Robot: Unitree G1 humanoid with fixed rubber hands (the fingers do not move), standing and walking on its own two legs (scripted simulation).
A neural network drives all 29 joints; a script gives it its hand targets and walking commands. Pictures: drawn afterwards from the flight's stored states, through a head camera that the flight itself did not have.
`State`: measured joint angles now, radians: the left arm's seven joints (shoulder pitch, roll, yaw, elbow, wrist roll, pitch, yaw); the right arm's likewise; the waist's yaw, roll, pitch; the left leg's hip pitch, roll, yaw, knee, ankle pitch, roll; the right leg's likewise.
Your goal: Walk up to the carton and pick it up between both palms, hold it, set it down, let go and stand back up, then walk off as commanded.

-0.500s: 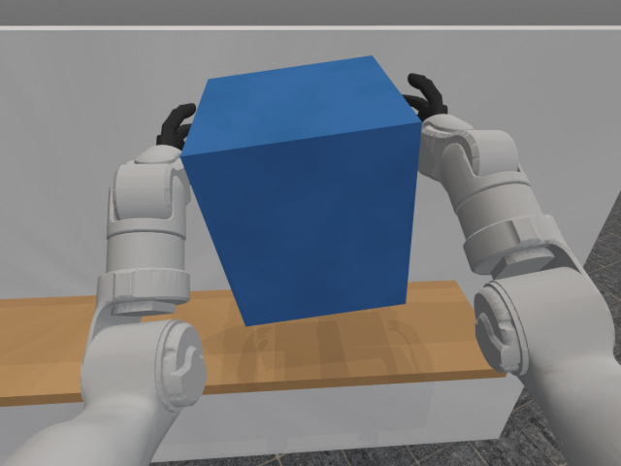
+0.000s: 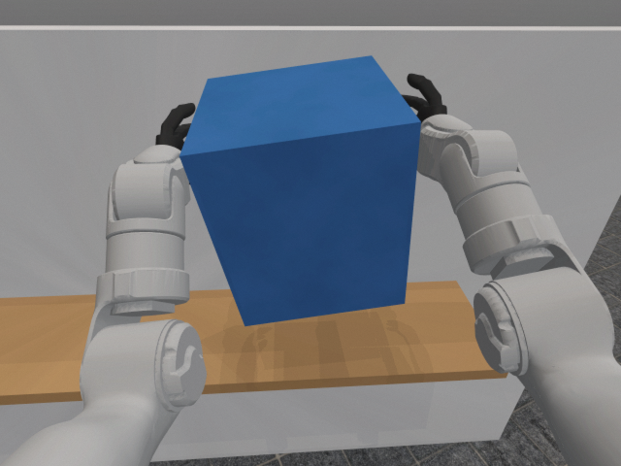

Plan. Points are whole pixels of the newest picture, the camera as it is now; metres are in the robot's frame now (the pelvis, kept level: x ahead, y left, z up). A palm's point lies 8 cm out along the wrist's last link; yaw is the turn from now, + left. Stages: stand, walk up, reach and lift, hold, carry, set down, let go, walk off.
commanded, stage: hold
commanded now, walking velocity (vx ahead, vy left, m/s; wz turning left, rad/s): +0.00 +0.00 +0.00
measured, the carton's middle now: (307, 192) +0.38 +0.00 +0.26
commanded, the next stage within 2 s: none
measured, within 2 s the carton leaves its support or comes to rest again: neither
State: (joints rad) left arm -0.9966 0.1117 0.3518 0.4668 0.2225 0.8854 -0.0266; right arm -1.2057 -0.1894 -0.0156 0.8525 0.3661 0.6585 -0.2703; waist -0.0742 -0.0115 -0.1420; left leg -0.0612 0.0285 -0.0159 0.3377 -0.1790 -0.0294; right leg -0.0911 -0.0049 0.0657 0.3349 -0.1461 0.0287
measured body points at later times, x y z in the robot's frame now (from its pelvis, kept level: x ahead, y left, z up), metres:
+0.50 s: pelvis +0.00 +0.00 +0.00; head -0.10 +0.01 +0.44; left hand +0.38 +0.16 +0.31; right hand +0.38 -0.15 +0.34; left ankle +0.01 +0.14 -0.75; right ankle +0.03 -0.14 -0.75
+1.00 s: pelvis +0.00 +0.00 +0.00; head -0.10 +0.01 +0.44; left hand +0.38 +0.16 +0.31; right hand +0.38 -0.15 +0.34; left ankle +0.01 +0.14 -0.75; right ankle +0.03 -0.14 -0.75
